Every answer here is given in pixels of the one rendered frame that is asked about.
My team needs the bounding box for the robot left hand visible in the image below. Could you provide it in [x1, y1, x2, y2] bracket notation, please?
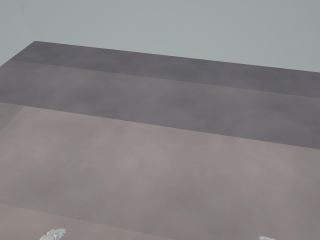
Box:
[40, 228, 66, 240]

